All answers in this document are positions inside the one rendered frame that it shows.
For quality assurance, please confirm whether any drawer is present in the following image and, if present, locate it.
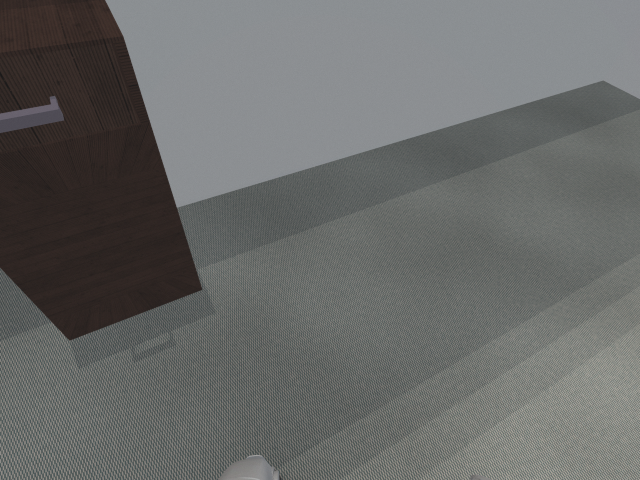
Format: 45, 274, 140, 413
0, 43, 138, 152

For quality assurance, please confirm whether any left robot thigh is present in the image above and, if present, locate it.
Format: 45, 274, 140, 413
218, 458, 279, 480

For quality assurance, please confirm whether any cabinet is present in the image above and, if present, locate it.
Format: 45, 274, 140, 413
0, 0, 202, 341

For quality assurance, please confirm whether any robot left shin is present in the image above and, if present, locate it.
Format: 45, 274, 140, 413
246, 455, 268, 463

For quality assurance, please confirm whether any handle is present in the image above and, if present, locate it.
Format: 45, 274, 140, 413
0, 96, 64, 133

